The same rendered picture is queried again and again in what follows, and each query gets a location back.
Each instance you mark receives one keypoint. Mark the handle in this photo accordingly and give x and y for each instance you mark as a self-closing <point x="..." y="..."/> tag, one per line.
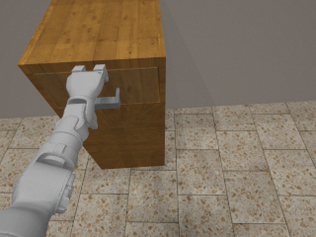
<point x="108" y="102"/>

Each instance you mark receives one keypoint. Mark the drawer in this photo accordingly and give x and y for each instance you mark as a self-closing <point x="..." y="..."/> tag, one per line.
<point x="136" y="85"/>

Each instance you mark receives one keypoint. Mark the cabinet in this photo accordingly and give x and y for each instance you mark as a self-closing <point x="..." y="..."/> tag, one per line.
<point x="121" y="34"/>

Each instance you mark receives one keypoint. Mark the left robot forearm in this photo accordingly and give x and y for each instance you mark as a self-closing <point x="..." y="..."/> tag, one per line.
<point x="63" y="146"/>

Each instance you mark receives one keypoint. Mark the left robot hand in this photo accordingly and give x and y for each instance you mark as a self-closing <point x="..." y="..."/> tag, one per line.
<point x="88" y="84"/>

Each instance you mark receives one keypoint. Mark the robot left upper arm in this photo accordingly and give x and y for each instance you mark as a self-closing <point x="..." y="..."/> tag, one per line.
<point x="45" y="191"/>

